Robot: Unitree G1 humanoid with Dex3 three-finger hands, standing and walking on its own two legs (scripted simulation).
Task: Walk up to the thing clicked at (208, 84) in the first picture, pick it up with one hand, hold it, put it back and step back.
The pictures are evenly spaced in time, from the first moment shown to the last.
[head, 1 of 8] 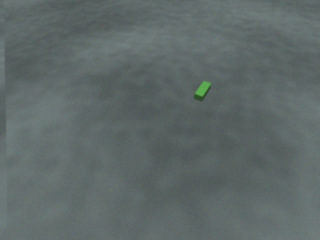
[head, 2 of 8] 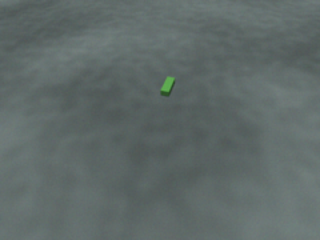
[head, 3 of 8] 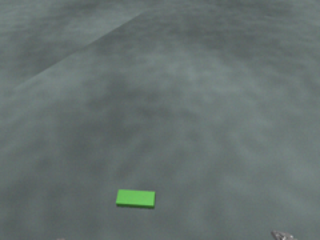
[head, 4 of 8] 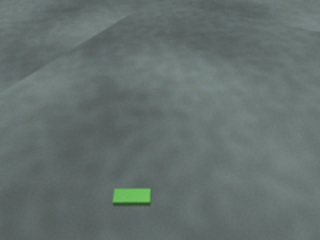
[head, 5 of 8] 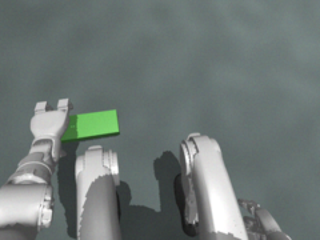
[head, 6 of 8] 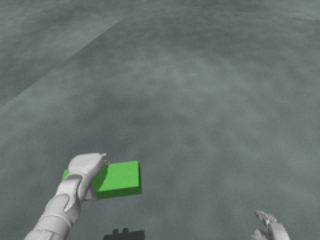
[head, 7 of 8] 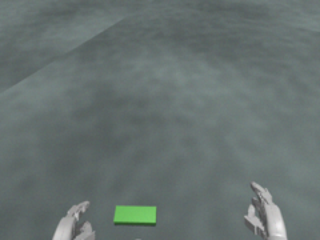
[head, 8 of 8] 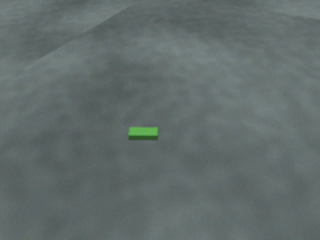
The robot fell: no
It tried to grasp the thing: yes
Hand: left
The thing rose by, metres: 0.67
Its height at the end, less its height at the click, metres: +0.00
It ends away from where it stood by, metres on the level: 0.01
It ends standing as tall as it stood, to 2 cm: yes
